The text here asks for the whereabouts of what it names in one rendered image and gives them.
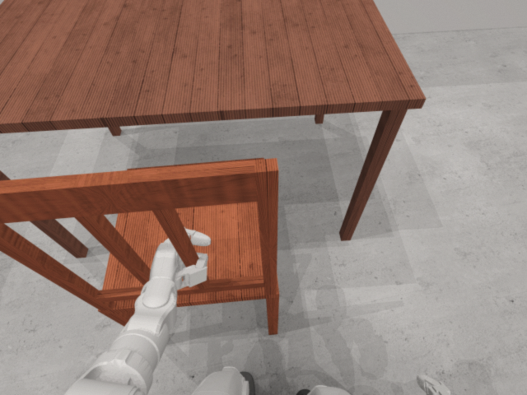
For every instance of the chair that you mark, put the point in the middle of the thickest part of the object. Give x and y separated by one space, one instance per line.
234 202

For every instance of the left robot thigh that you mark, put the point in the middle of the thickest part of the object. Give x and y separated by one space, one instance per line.
223 383

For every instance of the left robot hand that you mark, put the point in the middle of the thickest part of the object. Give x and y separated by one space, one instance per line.
168 264

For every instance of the right robot hand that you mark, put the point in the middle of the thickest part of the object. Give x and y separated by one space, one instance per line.
432 387

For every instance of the table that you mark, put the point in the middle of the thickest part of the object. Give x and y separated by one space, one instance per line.
72 64

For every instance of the left robot forearm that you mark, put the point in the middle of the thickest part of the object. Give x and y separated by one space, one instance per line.
137 350

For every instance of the left robot upper arm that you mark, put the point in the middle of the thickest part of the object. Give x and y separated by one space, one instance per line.
97 387

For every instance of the robot left shin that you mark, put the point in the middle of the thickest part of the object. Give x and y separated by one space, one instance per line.
232 369

